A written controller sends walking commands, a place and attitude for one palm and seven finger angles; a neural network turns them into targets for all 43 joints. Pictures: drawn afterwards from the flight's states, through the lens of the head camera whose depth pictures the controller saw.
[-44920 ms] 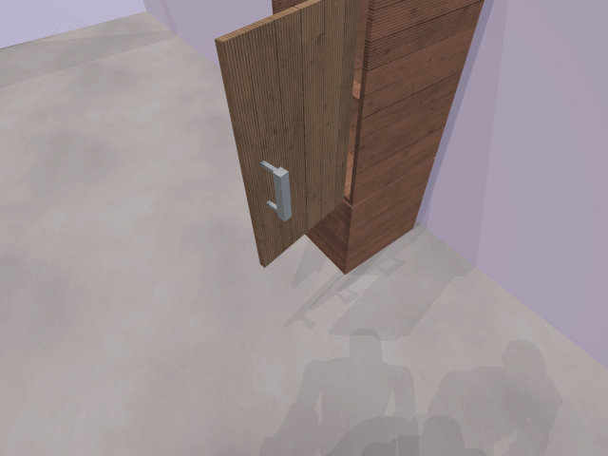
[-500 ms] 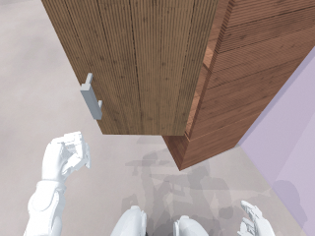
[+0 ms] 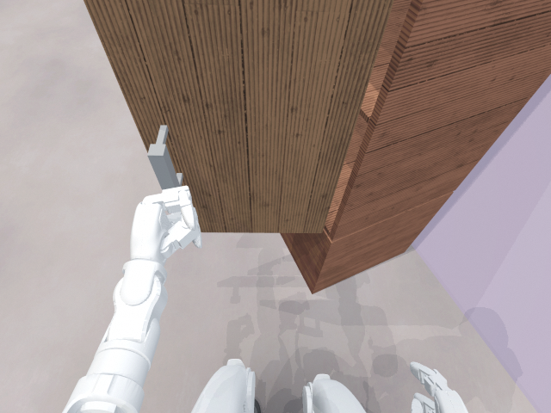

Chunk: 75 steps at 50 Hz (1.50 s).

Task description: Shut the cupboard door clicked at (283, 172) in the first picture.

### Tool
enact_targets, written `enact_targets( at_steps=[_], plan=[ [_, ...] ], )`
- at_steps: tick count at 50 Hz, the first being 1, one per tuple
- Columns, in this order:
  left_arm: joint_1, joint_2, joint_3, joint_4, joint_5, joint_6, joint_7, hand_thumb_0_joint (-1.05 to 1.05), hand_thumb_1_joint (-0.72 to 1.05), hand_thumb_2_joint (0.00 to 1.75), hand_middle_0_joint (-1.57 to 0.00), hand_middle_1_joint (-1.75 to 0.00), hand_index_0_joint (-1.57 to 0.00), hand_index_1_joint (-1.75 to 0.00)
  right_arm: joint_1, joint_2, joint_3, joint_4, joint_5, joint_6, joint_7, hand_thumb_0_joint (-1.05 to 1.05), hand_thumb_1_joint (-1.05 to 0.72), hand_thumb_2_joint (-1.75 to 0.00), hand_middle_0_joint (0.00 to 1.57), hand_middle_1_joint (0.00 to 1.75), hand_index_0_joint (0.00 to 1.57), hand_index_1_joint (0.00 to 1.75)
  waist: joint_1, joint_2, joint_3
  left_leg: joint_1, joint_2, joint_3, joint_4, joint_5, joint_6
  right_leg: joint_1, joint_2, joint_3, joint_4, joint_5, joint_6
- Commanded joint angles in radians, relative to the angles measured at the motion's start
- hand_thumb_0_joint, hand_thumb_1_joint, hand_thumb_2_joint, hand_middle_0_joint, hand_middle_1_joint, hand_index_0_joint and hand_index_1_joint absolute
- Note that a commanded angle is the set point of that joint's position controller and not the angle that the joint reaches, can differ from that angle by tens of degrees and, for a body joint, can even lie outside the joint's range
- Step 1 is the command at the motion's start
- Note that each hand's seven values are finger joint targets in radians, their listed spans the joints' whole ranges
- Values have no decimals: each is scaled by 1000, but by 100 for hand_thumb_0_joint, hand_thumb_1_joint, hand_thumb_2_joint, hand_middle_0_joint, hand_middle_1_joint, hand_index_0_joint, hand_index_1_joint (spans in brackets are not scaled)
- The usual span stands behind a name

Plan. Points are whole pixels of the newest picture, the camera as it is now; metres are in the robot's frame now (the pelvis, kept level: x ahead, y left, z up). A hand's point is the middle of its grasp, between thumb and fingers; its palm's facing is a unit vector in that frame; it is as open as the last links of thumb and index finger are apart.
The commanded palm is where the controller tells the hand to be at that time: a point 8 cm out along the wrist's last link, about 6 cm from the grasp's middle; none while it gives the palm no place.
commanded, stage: bring the fist close to the handle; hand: left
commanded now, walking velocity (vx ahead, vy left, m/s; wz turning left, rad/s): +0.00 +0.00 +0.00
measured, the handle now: (169, 167) +0.48 +0.19 +0.03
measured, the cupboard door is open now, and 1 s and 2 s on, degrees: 66 62 46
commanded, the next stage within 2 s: push the door shut along its arc in 0.34 s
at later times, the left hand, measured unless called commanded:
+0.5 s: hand (194, 229) +0.37 +0.13 +0.03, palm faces +0.02 -1.00 -0.03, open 3.1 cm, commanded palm +0.35 +0.19 +0.04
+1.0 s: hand (198, 193) +0.43 +0.14 +0.04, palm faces -0.09 -0.99 -0.04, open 3.1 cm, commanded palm +0.42 +0.19 +0.04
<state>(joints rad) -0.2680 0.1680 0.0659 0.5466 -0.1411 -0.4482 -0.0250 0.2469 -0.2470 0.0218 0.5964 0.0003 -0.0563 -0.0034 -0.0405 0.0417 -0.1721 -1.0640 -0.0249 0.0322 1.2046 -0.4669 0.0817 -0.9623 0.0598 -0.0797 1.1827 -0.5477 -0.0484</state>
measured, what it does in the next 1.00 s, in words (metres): stands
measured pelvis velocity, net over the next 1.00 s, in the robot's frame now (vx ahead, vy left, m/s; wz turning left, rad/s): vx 0.00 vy -0.01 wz -0.01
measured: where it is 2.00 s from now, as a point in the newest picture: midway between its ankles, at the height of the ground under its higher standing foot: outside the picture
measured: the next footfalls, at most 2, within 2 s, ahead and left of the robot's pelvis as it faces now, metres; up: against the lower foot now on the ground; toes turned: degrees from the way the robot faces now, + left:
none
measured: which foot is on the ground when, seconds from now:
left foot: down 0.00-1.00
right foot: down 0.00-1.00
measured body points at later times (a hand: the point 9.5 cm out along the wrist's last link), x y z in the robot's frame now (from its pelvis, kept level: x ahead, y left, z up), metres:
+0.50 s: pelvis +0.00 -0.02 +0.00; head +0.08 -0.01 +0.44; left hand +0.36 +0.19 +0.04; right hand +0.13 -0.27 -0.11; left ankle +0.06 +0.07 -0.64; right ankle +0.01 -0.10 -0.64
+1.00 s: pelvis +0.00 -0.01 -0.01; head +0.10 -0.01 +0.43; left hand +0.43 +0.19 +0.04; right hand +0.07 -0.28 -0.13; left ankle +0.06 +0.07 -0.64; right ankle +0.01 -0.10 -0.64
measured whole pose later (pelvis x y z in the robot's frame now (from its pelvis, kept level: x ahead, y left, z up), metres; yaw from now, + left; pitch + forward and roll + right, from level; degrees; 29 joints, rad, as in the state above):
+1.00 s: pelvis +0.00 -0.01 -0.01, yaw +0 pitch +21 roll -2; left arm -0.62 0.31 0.20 0.96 -0.16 -0.50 -0.24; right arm 0.31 -0.27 0.01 0.65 0.03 -0.02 -0.01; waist -0.08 0.04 -0.17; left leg -1.15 -0.01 0.03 1.25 -0.47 0.07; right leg -1.06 0.07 -0.09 1.24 -0.56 -0.07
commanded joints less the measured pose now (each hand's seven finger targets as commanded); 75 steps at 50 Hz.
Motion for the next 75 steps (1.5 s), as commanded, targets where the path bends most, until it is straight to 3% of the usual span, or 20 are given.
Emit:
enact_targets(
  at_steps=[1, 4, 5, 9, 16, 19, 23, 27, 31, 38, 41, 45, 46, 49, 52, 60, 66, 69, 71, 75],
  plan=[
    [-202, 126, 84, -139, 1, -87, 29, 0, 90, 90, -130, -150, -130, -150, 24, -155, -69, -116, 0, -18, 6, 0, -90, -90, 20, 30, 20, 30, 13, -17, -364, 401, 43, -146, -182, 207, -73, 38, -17, 44, -154, 220, 6],
    [-159, 154, 105, -138, 9, -86, 22, 0, 90, 90, -130, -150, -130, -150, 35, -156, -72, -131, 3, 3, 16, 0, -90, -90, 20, 30, 20, 30, 35, -1, -363, 384, 40, -132, -191, 227, -74, 78, -13, 50, -154, 244, 3],
    [-163, 116, 62, -155, 12, -86, 14, 0, 90, 90, -130, -150, -130, -150, 26, -150, -70, -136, 5, 7, 20, 0, -90, -90, 20, 30, 20, 30, 22, 11, -358, 395, 40, -122, -188, 238, -70, 75, -16, 53, -161, 260, 6],
    [-238, 145, 85, -164, -12, -103, 2, 0, 90, 90, -130, -150, -130, -150, 28, -151, -70, -131, 9, 15, 8, 0, -90, -90, 20, 30, 20, 30, -6, -60, -294, 309, 34, -104, -174, 158, -51, 103, -17, 80, -193, 221, 16],
    [-332, 127, 46, -181, -20, -172, -26, 0, 90, 90, -130, -150, -130, -150, 19, -151, -73, -93, 8, -10, -6, 0, -90, -90, 20, 30, 20, 30, -24, 15, -333, 346, 33, -108, -150, 142, -49, 60, -24, 91, -185, 198, 16],
    [-279, 167, 82, -129, -20, -150, -41, 0, 90, 90, -130, -150, -130, -150, 34, -161, -76, -88, 11, -9, -8, 0, -90, -90, 20, 30, 20, 30, -10, -14, -358, 333, 33, -108, -147, 153, -50, 80, -21, 95, -180, 211, 17],
    [-280, 173, 95, -78, -35, -103, -58, 0, 90, 90, -130, -150, -130, -150, 21, -151, -68, -101, 20, 3, -11, 0, -90, -90, 20, 30, 20, 30, -5, -40, -317, 261, 25, -88, -153, 122, -44, 128, -30, 119, -209, 190, 24],
    [-429, 227, 132, -85, -31, -121, -64, 0, 90, 90, -130, -150, -130, -150, 28, -148, -65, -91, 20, 2, -21, 0, -90, -90, 20, 30, 20, 30, -21, -28, -337, 254, 26, -87, -128, 146, -40, 133, -31, 134, -195, 229, 26],
    [-494, 213, 109, -59, -29, -154, -89, 0, 90, 90, -130, -150, -130, -150, 40, -149, -66, -73, 18, -8, -18, 0, -90, -90, 20, 30, 20, 30, -34, 6, -376, 303, 31, -97, -116, 182, -45, 97, -26, 119, -169, 264, 23],
    [-575, 254, 129, 174, -35, -82, -171, 0, 90, 90, -130, -150, -130, -150, 79, -165, -64, -62, 32, 8, -18, 0, -90, -90, 20, 30, 20, 30, -58, -46, -308, 201, 30, -93, -104, 125, -38, 87, -30, 141, -193, 207, 24],
    [-659, 292, 162, 165, -45, -85, -188, 0, 90, 90, -130, -150, -130, -150, 92, -168, -63, -64, 33, 10, -19, 0, -90, -90, 20, 30, 20, 30, -49, -8, -377, 233, 31, -99, -95, 167, -38, 92, -28, 137, -170, 245, 19],
    [-732, 287, 156, 199, -43, -108, -201, 0, 90, 90, -130, -150, -130, -150, 124, -171, -69, -41, 31, 7, -14, 0, -90, -90, 20, 30, 20, 30, -67, 11, -411, 277, 35, -114, -83, 199, -40, 43, -20, 115, -146, 260, 17],
    [-768, 276, 142, 207, -42, -110, -208, 0, 90, 90, -130, -150, -130, -150, 129, -172, -70, -36, 30, 8, -14, 0, -90, -90, 20, 30, 20, 30, -87, -10, -403, 270, 35, -116, -79, 193, -37, 34, -20, 115, -148, 256, 20],
    [-799, 315, 165, 218, -42, -117, -227, 0, 90, 90, -130, -150, -130, -150, 144, -182, -74, -32, 30, 7, -13, 0, -90, -90, 20, 30, 20, 30, -83, 6, -439, 264, 34, -116, -65, 194, -33, 34, -20, 126, -143, 249, 18],
    [-842, 347, 175, 288, -37, -105, -251, 0, 90, 90, -130, -150, -130, -150, 156, -188, -70, -18, 34, 15, -13, 0, -90, -90, 20, 30, 20, 30, -101, -14, -388, 231, 39, -121, -67, 156, -33, 10, -17, 124, -154, 202, 16],
    [-1034, 351, 135, 374, -24, -87, -290, 0, 90, 90, -130, -150, -130, -150, 189, -209, -67, 4, 34, 3, -12, 0, -90, -90, 20, 30, 20, 30, -147, 80, -406, 290, 50, -170, -66, 99, -36, -143, -8, 94, -130, 110, 3],
    [-1169, 284, 52, 403, 2, -78, -293, 0, 90, 90, -130, -150, -130, -150, 216, -230, -72, 23, 21, -11, -4, 0, -90, -90, 20, 30, 20, 30, -194, 142, -419, 407, 69, -261, -97, 31, -50, -310, -12, 56, -93, 87, -2],
    [-1233, 317, 77, 432, 5, -63, -285, 0, 90, 90, -130, -150, -130, -150, 237, -239, -69, 34, 15, -17, -4, 0, -90, -90, 20, 30, 20, 30, -211, 133, -429, 398, 69, -274, -85, 30, -47, -333, -11, 49, -80, 88, -3],
    [-1238, 401, 149, 466, 8, -46, -278, 0, 90, 90, -130, -150, -130, -150, 247, -246, -64, 31, 13, -15, -6, 0, -90, -90, 20, 30, 20, 30, -200, 108, -456, 358, 67, -259, -70, 52, -43, -292, -7, 54, -79, 89, -4],
    [-1280, 449, 183, 467, 26, -46, -270, 0, 90, 90, -130, -150, -130, -150, 265, -242, -57, 26, 5, -16, 2, 0, -90, -90, 20, 30, 20, 30, -194, 169, -499, 367, 70, -253, -47, 120, -47, -296, -3, 54, -62, 112, -7]
  ],
)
